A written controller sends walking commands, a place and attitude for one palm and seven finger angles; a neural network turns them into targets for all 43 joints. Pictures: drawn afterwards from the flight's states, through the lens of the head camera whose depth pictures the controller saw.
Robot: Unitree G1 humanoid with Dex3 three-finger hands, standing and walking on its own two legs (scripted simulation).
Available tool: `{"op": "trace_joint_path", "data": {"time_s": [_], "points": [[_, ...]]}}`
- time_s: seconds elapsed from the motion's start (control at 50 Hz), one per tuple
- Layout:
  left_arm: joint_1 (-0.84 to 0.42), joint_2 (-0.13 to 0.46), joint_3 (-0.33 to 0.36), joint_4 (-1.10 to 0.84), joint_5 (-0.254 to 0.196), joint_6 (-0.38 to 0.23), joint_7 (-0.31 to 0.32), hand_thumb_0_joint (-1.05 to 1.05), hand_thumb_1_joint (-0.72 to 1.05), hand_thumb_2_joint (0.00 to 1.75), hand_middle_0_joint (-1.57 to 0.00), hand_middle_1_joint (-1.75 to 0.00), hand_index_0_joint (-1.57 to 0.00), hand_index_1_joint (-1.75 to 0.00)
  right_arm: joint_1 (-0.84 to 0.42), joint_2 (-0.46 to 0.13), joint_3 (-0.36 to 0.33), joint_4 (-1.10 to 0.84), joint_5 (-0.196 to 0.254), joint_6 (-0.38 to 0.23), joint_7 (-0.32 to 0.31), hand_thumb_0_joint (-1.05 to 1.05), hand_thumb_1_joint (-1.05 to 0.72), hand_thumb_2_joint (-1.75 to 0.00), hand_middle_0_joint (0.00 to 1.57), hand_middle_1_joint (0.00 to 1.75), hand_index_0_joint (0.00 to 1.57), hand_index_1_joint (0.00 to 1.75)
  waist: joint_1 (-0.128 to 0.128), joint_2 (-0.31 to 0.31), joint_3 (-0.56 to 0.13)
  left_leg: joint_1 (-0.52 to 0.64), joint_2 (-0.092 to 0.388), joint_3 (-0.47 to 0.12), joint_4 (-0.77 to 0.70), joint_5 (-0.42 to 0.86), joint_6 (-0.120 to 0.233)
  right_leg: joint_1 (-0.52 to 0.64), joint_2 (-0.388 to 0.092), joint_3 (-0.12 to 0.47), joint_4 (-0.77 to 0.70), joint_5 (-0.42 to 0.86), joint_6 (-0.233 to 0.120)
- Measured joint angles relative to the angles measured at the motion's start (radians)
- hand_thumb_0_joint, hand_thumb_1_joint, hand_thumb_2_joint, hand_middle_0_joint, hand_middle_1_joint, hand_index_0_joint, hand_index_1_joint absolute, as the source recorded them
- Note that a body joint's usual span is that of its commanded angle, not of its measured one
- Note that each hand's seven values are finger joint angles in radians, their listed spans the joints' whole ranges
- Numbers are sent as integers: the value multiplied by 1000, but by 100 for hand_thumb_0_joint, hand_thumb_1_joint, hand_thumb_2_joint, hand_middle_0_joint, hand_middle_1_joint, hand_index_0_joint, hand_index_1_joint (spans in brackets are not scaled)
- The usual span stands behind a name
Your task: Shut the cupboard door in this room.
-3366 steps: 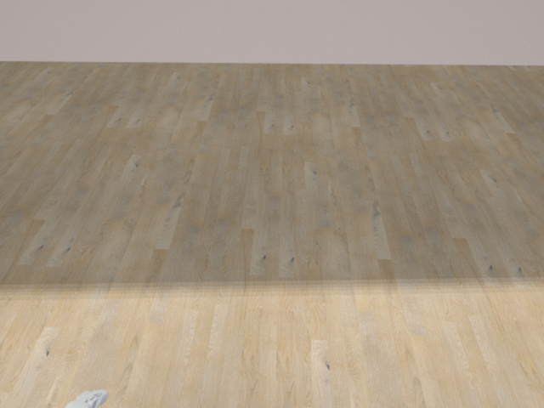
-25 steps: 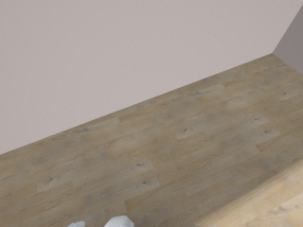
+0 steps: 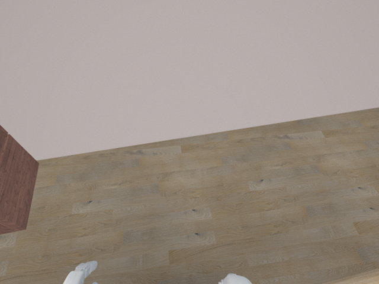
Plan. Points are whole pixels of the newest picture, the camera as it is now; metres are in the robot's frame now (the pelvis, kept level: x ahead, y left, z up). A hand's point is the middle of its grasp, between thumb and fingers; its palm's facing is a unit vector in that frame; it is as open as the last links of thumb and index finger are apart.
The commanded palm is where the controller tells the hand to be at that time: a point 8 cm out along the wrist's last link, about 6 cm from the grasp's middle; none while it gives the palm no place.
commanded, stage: turn to face it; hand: left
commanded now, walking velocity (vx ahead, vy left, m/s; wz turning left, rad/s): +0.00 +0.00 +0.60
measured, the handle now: out of the picture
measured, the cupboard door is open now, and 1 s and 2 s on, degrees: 60 60 60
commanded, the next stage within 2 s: take the last steps up to it in 1.90 s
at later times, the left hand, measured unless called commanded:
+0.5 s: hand out of the picture -0.03 +0.19 -0.17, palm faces +0.38 -0.88 -0.26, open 7.4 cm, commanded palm none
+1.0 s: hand out of the picture +0.02 +0.22 -0.15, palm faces +0.58 -0.77 -0.27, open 7.4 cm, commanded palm none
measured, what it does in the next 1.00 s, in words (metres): steps on the spot, turning left: right foot, then left foot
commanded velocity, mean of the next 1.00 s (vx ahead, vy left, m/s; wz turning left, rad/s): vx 0.00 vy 0.00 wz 0.60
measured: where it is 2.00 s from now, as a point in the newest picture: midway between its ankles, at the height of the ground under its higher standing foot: outside the picture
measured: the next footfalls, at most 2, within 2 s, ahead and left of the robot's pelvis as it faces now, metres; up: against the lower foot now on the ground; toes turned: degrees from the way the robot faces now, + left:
right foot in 0.08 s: +0.05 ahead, -0.13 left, +0.00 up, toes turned +1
left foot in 0.54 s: -0.01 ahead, +0.11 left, +0.00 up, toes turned +28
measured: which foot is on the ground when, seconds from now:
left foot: down 0.00-0.08, up 0.10-0.52, down 0.54-1.00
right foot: up 0.00-0.06, down 0.08-0.54, up 0.56-0.98, down 1.00-1.00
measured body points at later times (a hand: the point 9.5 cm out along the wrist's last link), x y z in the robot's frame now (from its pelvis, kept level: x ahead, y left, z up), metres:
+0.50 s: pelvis +0.00 -0.02 -0.01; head +0.06 +0.00 +0.44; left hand -0.05 +0.23 -0.15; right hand +0.19 -0.24 -0.15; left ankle -0.05 +0.10 -0.72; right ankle +0.01 -0.13 -0.74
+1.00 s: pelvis +0.03 -0.03 -0.01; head +0.08 -0.01 +0.44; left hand -0.01 +0.26 -0.13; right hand +0.22 -0.19 -0.17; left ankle -0.05 +0.09 -0.74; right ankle +0.11 -0.11 -0.74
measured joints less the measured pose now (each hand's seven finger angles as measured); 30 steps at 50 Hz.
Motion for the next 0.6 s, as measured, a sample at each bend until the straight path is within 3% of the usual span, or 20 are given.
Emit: {"op": "trace_joint_path", "data": {"time_s": [0.06,0.08,0.1,0.12,0.16,0.2,0.24,0.3,0.4,0.5,0.54,0.56,0.6], "points": [[-16,-20,-12,-22,-6,-15,0,1,91,90,-20,-30,-19,-29,18,-8,-10,7,1,10,0,0,-90,-90,20,30,20,30,-14,22,1,-34,-13,-43,49,-18,-21,84,31,-13,-192,59,-14],[-15,-24,-16,-32,-5,-25,0,0,91,90,-20,-30,-19,-29,29,-11,-14,8,4,13,1,0,-90,-90,20,30,20,30,-14,24,-5,-52,-23,-56,79,-32,-31,123,32,-20,-280,114,-35],[-18,-35,-19,-35,0,-36,3,0,91,90,-20,-30,-20,-29,29,-19,-21,13,9,16,2,0,-90,-90,20,30,20,30,-11,39,1,-77,-23,-59,144,-88,-39,129,36,-33,-290,133,-78],[-18,-47,-25,-38,2,-42,5,0,91,90,-20,-30,-20,-29,27,-27,-27,17,9,22,2,0,-90,-90,20,30,20,30,-15,51,8,-111,-25,-51,243,-164,-48,132,33,-51,-276,127,-106],[-7,-65,-34,-43,4,-47,7,0,91,90,-20,-30,-20,-29,25,-41,-38,28,5,34,6,0,-90,-90,20,30,20,30,-18,58,13,-176,-25,-13,459,-228,-62,149,14,-78,-271,108,-128],[8,-78,-36,-40,7,-45,10,0,91,90,-20,-30,-20,-29,21,-53,-45,36,2,41,14,0,-91,-90,20,30,20,30,-20,60,16,-220,-4,22,619,-193,-77,176,-2,-103,-294,107,-129],[21,-85,-36,-33,9,-44,13,0,90,90,-20,-30,-20,-29,17,-58,-47,39,1,44,20,0,-91,-90,20,29,20,30,-23,53,17,-236,24,46,684,-156,-93,198,-19,-128,-315,112,-129],[41,-86,-35,-23,12,-46,13,0,90,90,-20,-30,-20,-30,9,-60,-46,42,2,50,24,0,-91,-90,20,29,20,30,-20,35,19,-223,58,66,657,-147,-109,221,-46,-167,-336,114,-128],[76,-68,-30,-8,16,-47,9,0,90,90,-20,-30,-20,-30,-33,-61,-35,43,4,55,27,0,-91,-90,20,29,20,30,7,7,31,-158,85,102,467,-176,-110,234,-85,-230,-337,104,-117],[117,-22,-10,14,19,-40,8,0,90,90,-20,-30,-20,-30,-94,-54,-19,17,9,39,27,0,-91,-90,19,29,20,30,44,-25,43,-67,76,158,232,-171,-85,222,-120,-289,-282,71,-91],[143,3,0,24,15,-34,7,0,90,90,-20,-30,-20,-30,-110,-54,-12,-5,8,22,29,0,-91,-90,20,29,20,30,52,-39,35,-7,64,184,92,-68,-60,197,-143,-304,-210,35,-74],[146,21,7,35,10,-27,4,0,90,90,-20,-30,-20,-30,-120,-47,-12,-13,5,11,28,0,-91,-90,20,29,20,30,53,-59,36,-14,50,185,96,-53,-30,165,-154,-275,-127,-10,-58],[142,43,13,58,9,2,10,0,90,90,-20,-30,-20,-29,-129,-39,-4,-28,10,-6,23,0,-91,-90,20,29,20,30,61,-70,33,-26,43,173,128,-79,3,85,-121,-178,66,-123,-36]]}}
